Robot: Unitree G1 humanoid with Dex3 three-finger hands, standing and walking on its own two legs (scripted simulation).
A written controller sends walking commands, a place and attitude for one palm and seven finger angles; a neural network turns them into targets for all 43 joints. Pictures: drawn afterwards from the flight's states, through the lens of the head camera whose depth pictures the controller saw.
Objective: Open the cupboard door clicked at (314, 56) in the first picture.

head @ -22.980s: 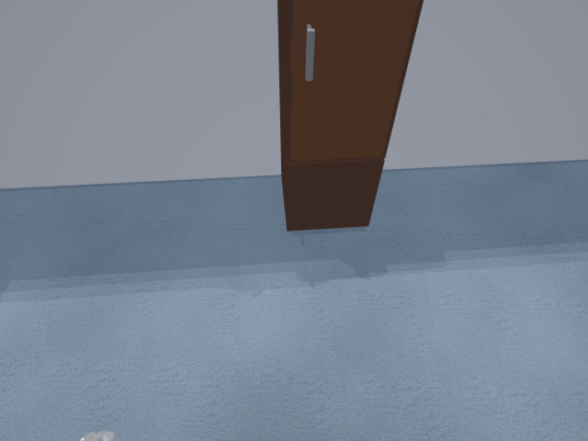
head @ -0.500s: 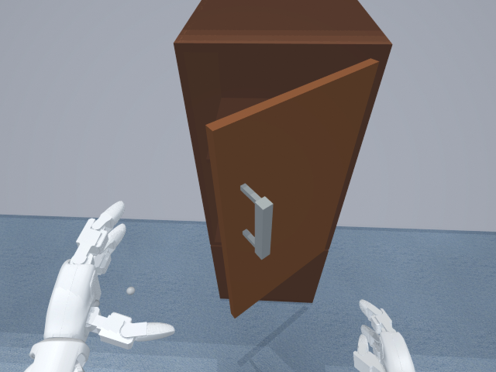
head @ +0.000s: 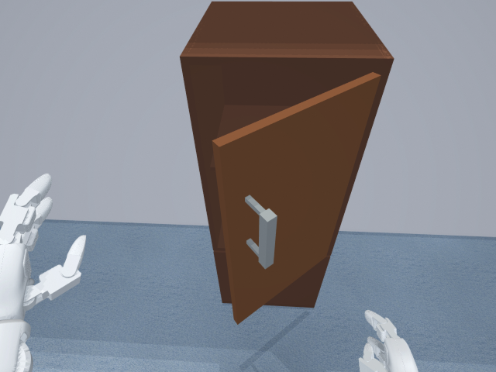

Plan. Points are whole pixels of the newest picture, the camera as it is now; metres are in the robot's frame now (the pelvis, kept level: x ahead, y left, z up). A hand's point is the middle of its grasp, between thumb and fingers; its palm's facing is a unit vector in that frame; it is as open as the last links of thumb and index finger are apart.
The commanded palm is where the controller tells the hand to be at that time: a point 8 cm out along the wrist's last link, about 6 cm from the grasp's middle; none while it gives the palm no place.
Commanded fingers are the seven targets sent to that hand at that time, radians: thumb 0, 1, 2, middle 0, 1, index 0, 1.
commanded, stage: draw the hand back to the body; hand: left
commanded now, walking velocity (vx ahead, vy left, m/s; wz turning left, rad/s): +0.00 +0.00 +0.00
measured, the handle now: (259, 232) +0.34 +0.03 +0.06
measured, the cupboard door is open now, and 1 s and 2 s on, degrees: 40 40 40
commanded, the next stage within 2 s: step back with the hand held close in 0.40 s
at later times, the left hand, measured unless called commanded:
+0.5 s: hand (70, 271) +0.18 +0.24 +0.16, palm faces +0.45 -0.80 -0.40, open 7.4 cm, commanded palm +0.13 +0.28 +0.17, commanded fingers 0.00 0.90 0.90 -0.20 -0.30 -0.20 -0.30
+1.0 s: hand (45, 297) +0.15 +0.26 +0.16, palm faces +0.37 -0.76 -0.53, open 7.4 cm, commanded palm +0.09 +0.30 +0.17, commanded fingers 0.00 0.90 0.90 -0.20 -0.30 -0.20 -0.30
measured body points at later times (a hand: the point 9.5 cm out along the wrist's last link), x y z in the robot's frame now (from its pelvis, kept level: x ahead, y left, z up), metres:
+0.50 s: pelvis -0.01 -0.02 +0.00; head -0.03 -0.04 +0.45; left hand +0.15 +0.28 +0.18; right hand +0.18 -0.23 -0.08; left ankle -0.04 +0.09 -0.74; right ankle +0.01 -0.12 -0.74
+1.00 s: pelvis -0.06 +0.00 -0.01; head -0.04 +0.00 +0.44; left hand +0.12 +0.29 +0.18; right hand +0.11 -0.25 -0.08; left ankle -0.04 +0.09 -0.74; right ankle +0.01 -0.12 -0.74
